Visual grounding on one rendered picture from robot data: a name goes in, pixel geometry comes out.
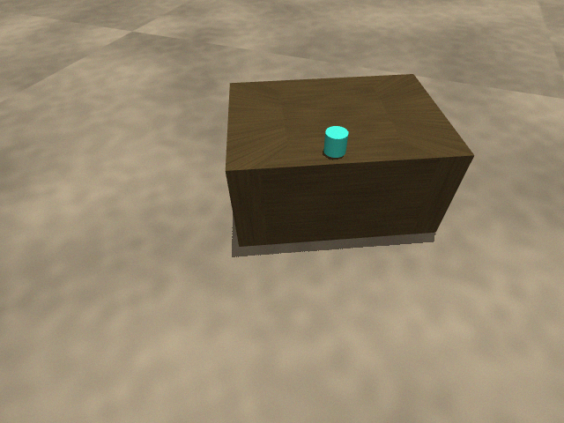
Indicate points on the can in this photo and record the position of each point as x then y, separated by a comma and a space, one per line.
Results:
335, 141

